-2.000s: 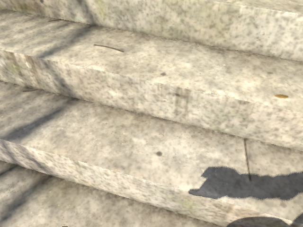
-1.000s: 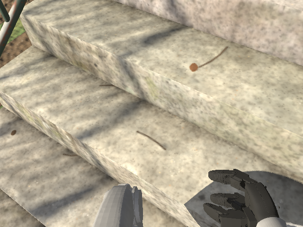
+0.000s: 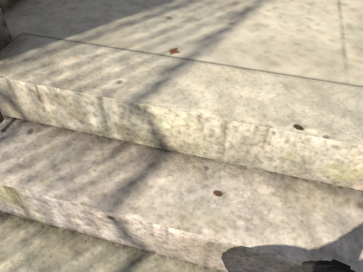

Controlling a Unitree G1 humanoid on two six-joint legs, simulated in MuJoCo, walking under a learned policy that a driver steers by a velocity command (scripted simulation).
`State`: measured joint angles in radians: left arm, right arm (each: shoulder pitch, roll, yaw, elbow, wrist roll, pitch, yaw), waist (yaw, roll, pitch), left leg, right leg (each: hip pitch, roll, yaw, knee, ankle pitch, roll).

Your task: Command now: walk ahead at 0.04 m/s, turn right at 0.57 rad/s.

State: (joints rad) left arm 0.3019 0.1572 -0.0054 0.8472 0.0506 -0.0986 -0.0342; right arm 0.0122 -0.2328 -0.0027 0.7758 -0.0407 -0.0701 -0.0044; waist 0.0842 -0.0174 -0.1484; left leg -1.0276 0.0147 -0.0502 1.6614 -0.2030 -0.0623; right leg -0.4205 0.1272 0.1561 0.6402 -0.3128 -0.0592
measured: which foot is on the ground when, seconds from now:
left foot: up 0.00-0.10, down 0.12-0.64, up 0.66-0.96, down 0.98-1.00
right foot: down 0.00-0.14, up 0.16-0.62, down 0.64-1.00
